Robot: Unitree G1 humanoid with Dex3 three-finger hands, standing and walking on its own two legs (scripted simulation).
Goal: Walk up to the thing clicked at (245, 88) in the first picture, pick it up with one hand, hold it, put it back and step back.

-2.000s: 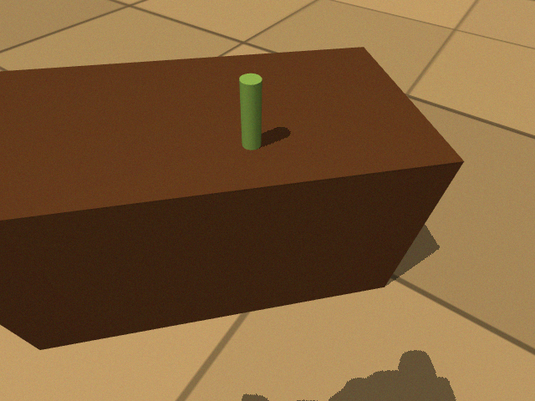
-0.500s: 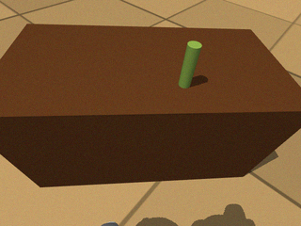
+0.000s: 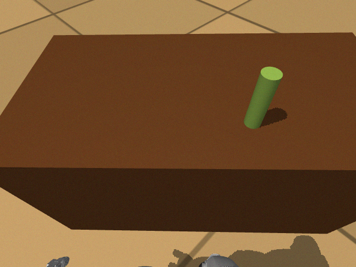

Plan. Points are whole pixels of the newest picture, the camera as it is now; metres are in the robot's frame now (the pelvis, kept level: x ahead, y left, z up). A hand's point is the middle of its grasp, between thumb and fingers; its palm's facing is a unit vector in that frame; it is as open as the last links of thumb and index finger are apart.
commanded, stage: walk up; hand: right
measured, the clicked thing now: (260, 100) +0.52 -0.22 +0.04
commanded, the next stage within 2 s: stand in 1.68 s
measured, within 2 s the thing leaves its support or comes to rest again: neither
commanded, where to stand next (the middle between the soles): +0.05 +0.00 m, yaw -2 degrees
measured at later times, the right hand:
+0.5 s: hand out of the picture +0.12 -0.26 -0.13, palm faces -0.04 +0.90 -0.43, open 7.4 cm
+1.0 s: hand out of the picture +0.07 -0.24 -0.13, palm faces -0.05 +0.94 -0.35, open 7.4 cm
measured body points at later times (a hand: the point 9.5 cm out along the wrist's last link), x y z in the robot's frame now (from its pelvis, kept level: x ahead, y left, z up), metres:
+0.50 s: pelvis +0.01 +0.01 +0.01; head +0.05 +0.03 +0.45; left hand +0.10 +0.33 -0.13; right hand +0.12 -0.30 -0.10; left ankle -0.01 +0.14 -0.72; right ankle +0.05 -0.11 -0.72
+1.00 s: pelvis -0.01 +0.01 +0.03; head +0.00 +0.01 +0.47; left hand +0.07 +0.31 -0.11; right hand +0.08 -0.29 -0.10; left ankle -0.01 +0.14 -0.72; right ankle +0.05 -0.11 -0.72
